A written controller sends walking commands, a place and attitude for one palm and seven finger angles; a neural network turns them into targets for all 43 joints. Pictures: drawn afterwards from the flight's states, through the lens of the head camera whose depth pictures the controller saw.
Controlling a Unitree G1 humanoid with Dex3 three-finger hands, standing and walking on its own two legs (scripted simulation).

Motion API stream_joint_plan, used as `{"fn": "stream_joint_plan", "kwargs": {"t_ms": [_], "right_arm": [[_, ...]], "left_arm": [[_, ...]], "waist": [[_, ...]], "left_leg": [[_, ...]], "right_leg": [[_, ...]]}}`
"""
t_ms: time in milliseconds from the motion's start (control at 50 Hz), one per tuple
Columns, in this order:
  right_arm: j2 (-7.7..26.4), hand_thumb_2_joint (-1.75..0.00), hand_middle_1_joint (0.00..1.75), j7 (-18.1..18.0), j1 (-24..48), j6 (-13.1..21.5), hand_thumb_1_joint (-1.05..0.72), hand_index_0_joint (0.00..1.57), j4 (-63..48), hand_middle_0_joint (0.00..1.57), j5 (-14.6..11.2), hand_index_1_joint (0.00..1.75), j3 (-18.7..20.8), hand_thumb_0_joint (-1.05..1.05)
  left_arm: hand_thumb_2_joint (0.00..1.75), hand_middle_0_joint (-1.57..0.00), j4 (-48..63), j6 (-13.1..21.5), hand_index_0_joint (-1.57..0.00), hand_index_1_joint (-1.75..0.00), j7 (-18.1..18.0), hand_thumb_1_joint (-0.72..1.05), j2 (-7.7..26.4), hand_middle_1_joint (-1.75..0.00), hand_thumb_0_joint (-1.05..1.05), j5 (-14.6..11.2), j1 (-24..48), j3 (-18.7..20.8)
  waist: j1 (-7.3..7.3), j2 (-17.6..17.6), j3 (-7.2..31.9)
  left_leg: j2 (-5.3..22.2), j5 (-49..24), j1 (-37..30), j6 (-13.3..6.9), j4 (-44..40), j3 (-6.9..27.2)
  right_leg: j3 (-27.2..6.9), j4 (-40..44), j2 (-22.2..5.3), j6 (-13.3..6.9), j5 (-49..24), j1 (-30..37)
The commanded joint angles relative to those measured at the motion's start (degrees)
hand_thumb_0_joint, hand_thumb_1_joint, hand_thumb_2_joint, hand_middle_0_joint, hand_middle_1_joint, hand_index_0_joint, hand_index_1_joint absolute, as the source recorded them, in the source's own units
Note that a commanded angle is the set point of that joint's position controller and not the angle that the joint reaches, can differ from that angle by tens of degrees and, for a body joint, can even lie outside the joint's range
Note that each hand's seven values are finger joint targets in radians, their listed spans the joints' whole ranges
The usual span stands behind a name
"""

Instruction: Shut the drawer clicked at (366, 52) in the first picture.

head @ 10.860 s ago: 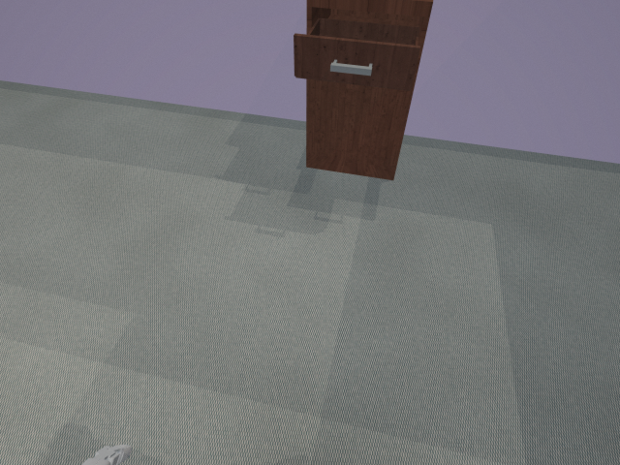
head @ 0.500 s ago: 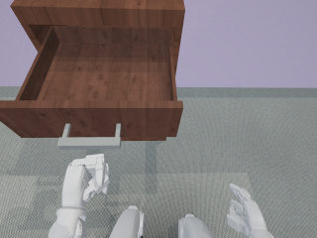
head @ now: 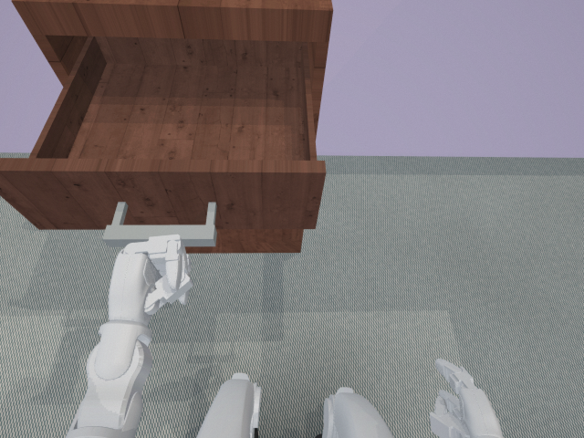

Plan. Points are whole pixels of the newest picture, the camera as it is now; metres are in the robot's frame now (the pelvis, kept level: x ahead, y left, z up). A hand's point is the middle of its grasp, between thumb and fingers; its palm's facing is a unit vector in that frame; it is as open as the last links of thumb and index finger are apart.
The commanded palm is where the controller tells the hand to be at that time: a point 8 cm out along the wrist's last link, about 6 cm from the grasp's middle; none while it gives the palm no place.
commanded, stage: push the drawer shut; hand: left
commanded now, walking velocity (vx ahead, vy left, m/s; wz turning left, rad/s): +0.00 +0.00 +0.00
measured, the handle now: (164, 222) +0.38 +0.19 +0.05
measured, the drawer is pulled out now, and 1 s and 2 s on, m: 0.27 0.14 0.02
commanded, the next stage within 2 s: none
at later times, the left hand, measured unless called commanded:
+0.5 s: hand (189, 218) +0.40 +0.16 +0.04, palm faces +0.02 -1.00 -0.03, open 2.6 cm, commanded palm +0.38 +0.22 +0.05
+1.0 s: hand (196, 189) +0.45 +0.16 +0.04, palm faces +0.06 -1.00 -0.03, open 2.7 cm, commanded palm +0.44 +0.21 +0.05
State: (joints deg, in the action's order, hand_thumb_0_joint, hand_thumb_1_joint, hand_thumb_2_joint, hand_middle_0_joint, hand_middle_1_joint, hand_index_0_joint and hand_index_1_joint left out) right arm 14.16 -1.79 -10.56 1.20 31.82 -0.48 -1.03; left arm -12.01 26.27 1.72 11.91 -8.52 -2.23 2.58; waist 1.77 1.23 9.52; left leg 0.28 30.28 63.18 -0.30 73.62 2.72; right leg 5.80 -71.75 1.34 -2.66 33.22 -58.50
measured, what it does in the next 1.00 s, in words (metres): stands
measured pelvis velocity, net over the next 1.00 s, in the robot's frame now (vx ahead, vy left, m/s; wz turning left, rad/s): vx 0.00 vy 0.02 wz -0.03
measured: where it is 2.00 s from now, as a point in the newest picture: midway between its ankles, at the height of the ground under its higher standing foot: outside the picture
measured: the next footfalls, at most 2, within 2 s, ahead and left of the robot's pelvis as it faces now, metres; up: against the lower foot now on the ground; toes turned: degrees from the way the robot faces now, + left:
none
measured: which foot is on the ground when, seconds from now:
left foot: down 0.00-1.00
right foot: down 0.00-1.00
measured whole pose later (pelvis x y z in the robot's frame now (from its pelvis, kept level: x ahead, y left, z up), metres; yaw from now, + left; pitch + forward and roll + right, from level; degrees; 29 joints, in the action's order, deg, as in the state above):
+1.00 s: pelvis +0.00 +0.02 +0.00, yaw -2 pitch +23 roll -3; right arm 14.0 -0.1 -15.2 -2.9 35.8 0.8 -1.2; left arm -49.4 29.2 -0.2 14.7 -4.8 33.7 12.4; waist 6.0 1.5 8.8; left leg 0.1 28.5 65.9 -2.3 71.6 0.4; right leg 3.5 -69.4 1.0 -0.5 30.6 -61.6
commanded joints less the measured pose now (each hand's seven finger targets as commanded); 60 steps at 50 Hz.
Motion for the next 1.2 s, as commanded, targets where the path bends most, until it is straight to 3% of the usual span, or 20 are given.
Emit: {"fn": "stream_joint_plan", "kwargs": {"t_ms": [0,160,180,260,300,360,500,560,640,680,700,780,820,900,940,960,1080,1120,1140,1180], "right_arm": [[7.63,-0.9,0.3,-0.86,0.51,2.5,-0.9,0.2,-6.86,0.2,-0.27,0.3,2.81,0.0],[8.11,-0.9,0.3,-1.12,-0.72,2.05,-0.9,0.2,-5.42,0.2,-0.41,0.3,2.45,0.0],[8.0,-0.9,0.3,-0.99,-0.71,2.09,-0.9,0.2,-5.29,0.2,-0.28,0.3,2.45,0.0],[8.46,-0.9,0.3,-0.73,-2.1,1.75,-0.9,0.2,-4.71,0.2,-0.04,0.3,2.75,0.0],[8.67,-0.9,0.3,-0.43,-2.63,1.59,-0.9,0.2,-4.48,0.2,0.03,0.3,2.79,0.0],[8.94,-0.9,0.3,-0.02,-3.93,1.23,-0.9,0.2,-3.76,0.2,0.25,0.3,3.12,0.0],[9.39,-0.9,0.3,0.76,-6.13,-0.18,-0.9,0.2,-3.06,0.2,0.63,0.3,3.65,0.0],[9.32,-0.9,0.3,0.96,-6.7,-0.69,-0.9,0.2,-2.58,0.2,0.72,0.3,3.79,0.0],[9.59,-0.9,0.3,0.98,-7.72,-1.28,-0.9,0.2,-2.08,0.2,0.96,0.3,3.83,0.0],[9.44,-0.9,0.3,1.07,-7.9,-1.56,-0.9,0.2,-1.91,0.2,0.96,0.3,3.8,0.0],[9.49,-0.9,0.3,1.06,-7.92,-1.62,-0.9,0.2,-1.76,0.2,1.06,0.3,3.8,0.0],[9.56,-0.9,0.3,1.14,-8.78,-1.94,-0.9,0.2,-1.17,0.2,1.32,0.3,3.95,0.0],[9.62,-0.9,0.3,1.14,-9.14,-2.07,-0.9,0.2,-0.97,0.2,1.33,0.3,3.87,0.0],[9.72,-0.9,0.3,1.07,-9.8,-2.42,-0.9,0.2,-0.13,0.2,1.42,0.3,3.73,0.0],[9.93,-0.9,0.3,1.01,-10.59,-2.49,-0.9,0.2,0.19,0.2,1.66,0.3,3.69,0.0],[9.7,-0.9,0.3,1.06,-10.46,-2.58,-0.9,0.2,0.17,0.2,1.67,0.3,3.72,0.0],[9.98,-0.9,0.3,0.85,-11.61,-3.13,-0.9,0.2,0.99,0.2,1.89,0.3,3.23,0.0],[10.18,-0.9,0.3,0.69,-12.07,-3.25,-0.9,0.2,0.78,0.2,1.98,0.3,3.07,0.0],[9.95,-0.9,0.3,0.73,-12.09,-3.42,-0.9,0.2,0.76,0.2,1.92,0.3,2.92,0.0],[10.08,-0.9,0.3,0.82,-12.79,-3.51,-0.9,0.2,1.05,0.2,2.01,0.3,2.93,0.0]], "left_arm": [[0.9,-1.4,8.75,0.58,-1.4,-1.6,-0.75,0.9,6.85,-1.6,0.0,-1.43,20.47,4.41],[0.9,-1.4,-0.69,0.03,-1.4,-1.6,-0.96,0.9,8.98,-1.6,0.0,-1.78,30.85,7.49],[0.9,-1.4,-1.55,0.17,-1.4,-1.6,-0.95,0.9,8.01,-1.6,0.0,-1.84,31.89,6.83],[0.9,-1.4,-5.58,0.81,-1.4,-1.6,-1.05,0.9,8.86,-1.6,0.0,-1.48,34.22,8.51],[0.9,-1.4,-6.73,1.05,-1.4,-1.6,-1.08,0.9,8.39,-1.6,0.0,-1.05,36.85,7.85],[0.9,-1.4,-8.35,1.26,-1.4,-1.6,-1.66,0.9,7.12,-1.6,0.0,-0.17,40.7,6.55],[0.9,-1.4,-12.32,2.12,-1.4,-1.6,-2.81,0.9,8.99,-1.6,0.0,0.53,42.2,9.59],[0.9,-1.4,-13.8,2.65,-1.4,-1.6,-2.93,0.9,7.98,-1.6,0.0,0.9,44.05,8.9],[0.9,-1.4,-16.72,3.53,-1.4,-1.6,-3.44,0.9,10.32,-1.6,0.0,1.52,47.35,11.17],[0.9,-1.4,-18.11,4.04,-1.4,-1.6,-3.38,0.9,9.51,-1.6,0.0,1.74,49.11,10.37],[0.9,-1.4,-17.85,4.46,-1.4,-1.6,-3.45,0.9,10.12,-1.6,0.0,1.84,51.19,10.65],[0.9,-1.4,-19.86,5.14,-1.4,-1.6,-3.33,0.9,10.6,-1.6,0.0,2.11,53.44,11.26],[0.9,-1.4,-20.28,5.41,-1.4,-1.6,-3.0,0.9,10.81,-1.6,0.0,2.34,56.26,10.61],[0.9,-1.4,-24.47,5.55,-1.4,-1.6,-3.19,0.9,11.21,-1.6,0.0,2.99,62.19,10.63],[0.9,-1.4,-25.09,6.16,-1.4,-1.6,-3.17,0.9,13.58,-1.6,0.0,3.4,64.68,12.24],[0.9,-1.4,-25.67,6.28,-1.4,-1.6,-3.03,0.9,12.66,-1.6,0.0,3.31,64.93,11.75],[0.9,-1.4,-32.67,6.98,-1.4,-1.6,-2.01,0.9,17.5,-1.6,0.0,3.47,70.42,15.25],[0.9,-1.4,-33.74,7.33,-1.4,-1.6,-1.43,0.9,20.66,-1.6,0.0,3.72,71.37,17.18],[0.9,-1.4,-34.98,7.19,-1.4,-1.6,-1.01,0.9,19.84,-1.6,0.0,3.87,71.46,16.54],[0.9,-1.4,-35.61,7.14,-1.4,-1.6,-0.46,0.9,21.2,-1.6,0.0,3.54,73.12,17.54]], "waist": [[3.28,0.87,17.66],[3.61,0.14,16.34],[3.7,1.2,16.35],[3.5,0.35,18.43],[3.53,2.14,18.64],[4.51,3.08,20.11],[3.77,1.87,22.1],[4.32,2.68,22.04],[4.62,1.88,21.09],[5.23,1.61,20.77],[5.22,3.27,20.64],[5.43,4.17,23.32],[6.05,5.53,23.35],[7.43,3.97,21.9],[7.34,4.47,23.61],[7.34,4.84,24.84],[8.53,1.79,23.39],[8.15,3.02,24.45],[8.15,4.55,24.5],[8.44,4.3,25.07]], "left_leg": [[-0.45,-6.06,-12.14,-1.77,-9.97,-0.92],[-0.36,-4.16,-11.66,-1.52,-11.35,-0.38],[-0.49,-4.05,-12.02,-1.51,-11.34,-0.57],[-0.3,-6.38,-13.49,-1.38,-11.75,-0.15],[-0.23,-6.83,-15.34,-1.02,-12.42,0.37],[0.04,-8.16,-18.12,-0.84,-12.66,1.07],[0.41,-12.24,-20.55,-0.34,-13.36,1.59],[0.64,-13.52,-22.08,-0.18,-13.35,1.9],[0.66,-13.86,-21.05,-0.17,-13.24,1.95],[0.69,-13.28,-21.01,-0.18,-13.26,2.03],[0.65,-13.06,-21.2,-0.08,-13.26,1.95],[0.74,-14.77,-23.22,0.04,-12.87,2.22],[0.85,-14.11,-23.69,0.04,-12.82,2.56],[0.64,-10.97,-21.8,-0.39,-12.7,2.62],[0.64,-11.84,-22.37,-0.44,-12.32,2.7],[0.39,-12.17,-22.02,-0.63,-11.84,2.15],[0.03,-9.06,-15.86,-1.49,-10.21,0.98],[-0.1,-9.11,-14.81,-1.62,-9.84,0.8],[-0.16,-9.52,-15.06,-1.55,-9.79,0.52],[-0.04,-10.1,-14.39,-1.72,-9.2,0.36]], "right_leg": [[-6.9,15.13,-0.7,1.66,-6.68,9.91],[-6.22,15.15,-0.36,1.55,-5.01,8.57],[-6.32,15.34,-0.41,1.58,-5.02,8.31],[-5.33,14.29,-0.24,1.54,-7.77,8.13],[-4.57,13.69,-0.13,1.28,-8.29,6.51],[-3.72,13.01,-0.04,1.26,-9.48,4.47],[-3.16,12.6,0.35,1.03,-12.03,4.94],[-2.84,12.41,0.45,0.98,-12.58,3.28],[-2.77,12.03,0.5,0.97,-12.81,2.92],[-2.82,12.23,0.57,1.02,-12.39,2.51],[-2.91,12.15,0.45,0.95,-12.22,1.98],[-2.87,11.82,0.53,0.93,-12.96,1.41],[-2.91,11.53,0.59,0.89,-12.4,0.07],[-3.05,12.06,0.57,1.12,-10.79,-0.47],[-3.12,11.66,0.59,1.09,-11.23,-0.35],[-3.56,11.9,0.56,1.17,-11.57,0.48],[-4.66,12.65,0.74,1.6,-10.14,2.64],[-5.22,12.41,0.82,1.46,-10.23,3.57],[-5.34,12.61,0.78,1.46,-10.51,3.23],[-5.64,12.65,0.85,1.54,-11.05,3.93]]}}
